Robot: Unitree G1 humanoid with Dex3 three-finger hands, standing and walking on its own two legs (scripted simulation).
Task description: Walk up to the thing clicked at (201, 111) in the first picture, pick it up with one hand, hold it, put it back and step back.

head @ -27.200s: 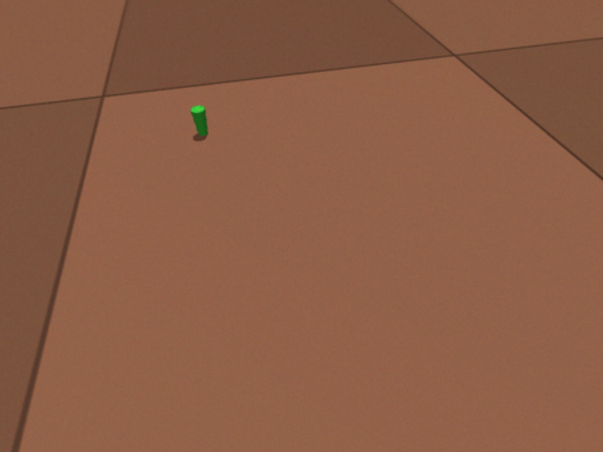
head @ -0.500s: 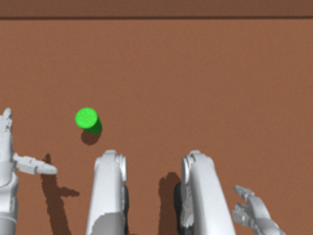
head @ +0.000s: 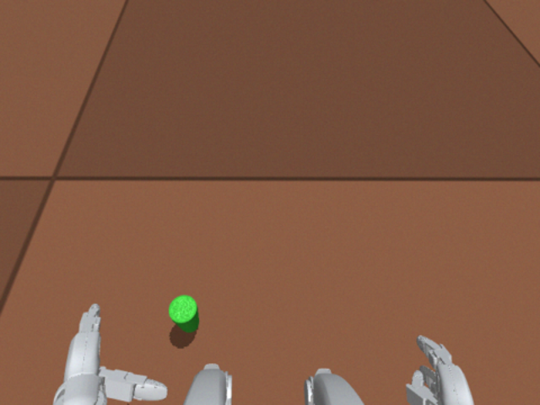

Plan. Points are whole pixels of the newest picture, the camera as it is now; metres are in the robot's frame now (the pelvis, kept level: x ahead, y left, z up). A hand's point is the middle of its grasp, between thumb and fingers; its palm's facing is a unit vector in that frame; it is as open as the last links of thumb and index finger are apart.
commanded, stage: home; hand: left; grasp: from the side
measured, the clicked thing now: (186, 316) +0.41 +0.23 -0.59
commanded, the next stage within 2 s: stand in 1.94 s
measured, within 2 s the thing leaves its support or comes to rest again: neither
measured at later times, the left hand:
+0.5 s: hand (128, 377) +0.18 +0.19 +0.00, palm faces +0.12 -0.94 -0.31, open 17.5 cm
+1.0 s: hand (143, 373) +0.18 +0.17 +0.00, palm faces +0.11 -0.95 -0.30, open 17.5 cm
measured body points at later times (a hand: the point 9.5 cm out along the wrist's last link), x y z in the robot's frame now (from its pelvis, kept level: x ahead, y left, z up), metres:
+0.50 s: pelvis +0.02 +0.00 +0.05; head +0.05 +0.00 +0.50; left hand +0.17 +0.24 +0.02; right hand +0.19 -0.23 -0.02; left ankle +0.03 +0.12 -0.63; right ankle +0.01 -0.13 -0.63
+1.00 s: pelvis +0.02 -0.01 +0.05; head +0.05 -0.01 +0.50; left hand +0.18 +0.22 +0.02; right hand +0.18 -0.26 -0.02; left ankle +0.03 +0.12 -0.63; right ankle +0.01 -0.13 -0.63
